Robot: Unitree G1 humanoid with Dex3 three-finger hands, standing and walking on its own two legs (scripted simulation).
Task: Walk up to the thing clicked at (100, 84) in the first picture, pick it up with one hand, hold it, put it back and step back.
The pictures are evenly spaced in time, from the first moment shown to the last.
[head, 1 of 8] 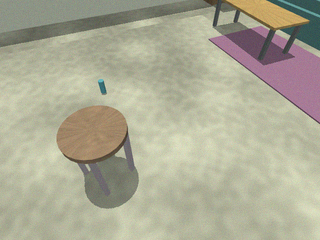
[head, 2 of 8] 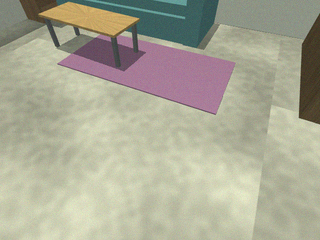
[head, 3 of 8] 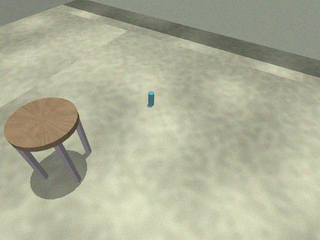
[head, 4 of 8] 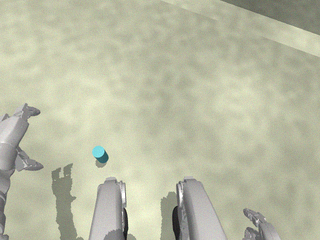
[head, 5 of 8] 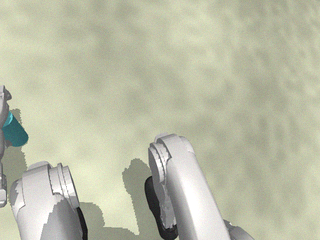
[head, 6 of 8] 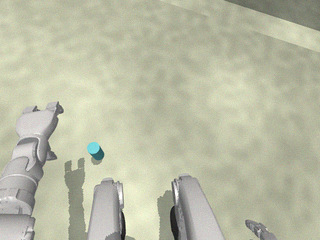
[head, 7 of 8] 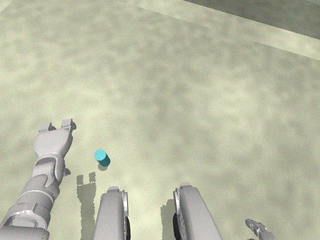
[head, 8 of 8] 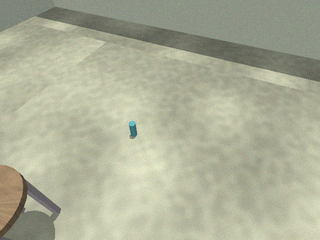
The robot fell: no
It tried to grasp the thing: yes
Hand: left
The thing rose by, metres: 0.00
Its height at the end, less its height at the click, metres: +0.00
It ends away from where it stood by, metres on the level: 0.02
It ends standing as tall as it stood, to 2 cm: yes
